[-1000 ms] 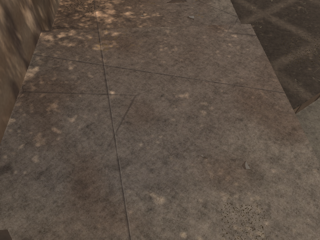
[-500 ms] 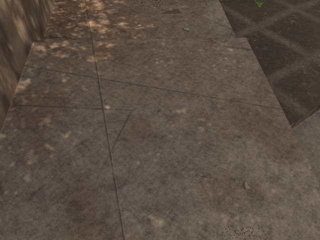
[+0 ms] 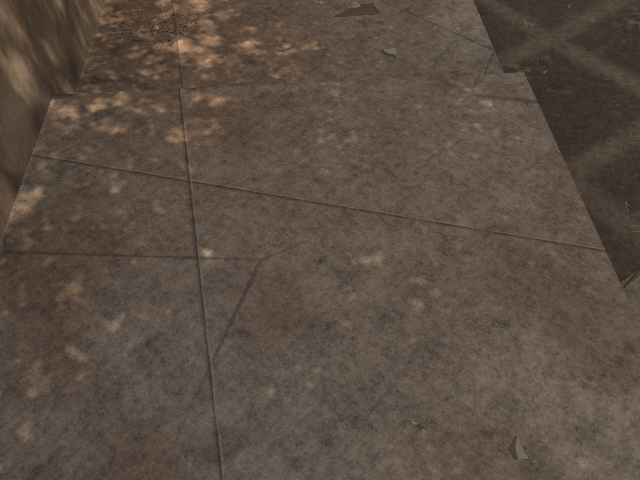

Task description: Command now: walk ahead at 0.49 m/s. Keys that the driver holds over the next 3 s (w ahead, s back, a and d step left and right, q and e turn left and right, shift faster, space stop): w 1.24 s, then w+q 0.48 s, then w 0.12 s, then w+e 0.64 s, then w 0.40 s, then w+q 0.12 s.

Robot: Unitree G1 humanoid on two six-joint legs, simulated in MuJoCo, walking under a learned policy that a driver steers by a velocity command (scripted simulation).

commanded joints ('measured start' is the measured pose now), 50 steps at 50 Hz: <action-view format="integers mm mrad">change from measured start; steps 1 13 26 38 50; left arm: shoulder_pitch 9 240 119 -150 293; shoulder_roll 75 163 145 60 251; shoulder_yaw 10 22 19 7 71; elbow -26 71 12 -79 8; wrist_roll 5 -16 -24 -9 -9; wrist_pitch -21 4 -16 13 8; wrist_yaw -4 43 44 31 13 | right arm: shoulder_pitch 71 -360 -105 47 164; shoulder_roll -48 -47 -105 -144 -26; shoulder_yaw -21 -10 -33 -38 -1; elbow -44 -194 -139 -51 -31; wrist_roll -6 -9 -31 -18 -21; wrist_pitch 10 7 -6 2 7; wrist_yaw -7 22 36 2 5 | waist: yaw -25 83 -20 -46 125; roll -97 -69 32 23 -275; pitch -60 48 -93 21 -444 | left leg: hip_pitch -138 -248 358 295 -242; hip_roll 97 45 212 126 -118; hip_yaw -41 29 -281 -16 -22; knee -33 -629 -987 -1111 59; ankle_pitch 67 444 216 358 -234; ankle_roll -1 -44 166 142 -32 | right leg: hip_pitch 116 250 -356 -337 753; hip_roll -263 -256 -175 -159 -452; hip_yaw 299 141 136 70 790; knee -301 -322 761 202 -104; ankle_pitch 27 103 -176 255 -126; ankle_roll -171 -135 9 64 -276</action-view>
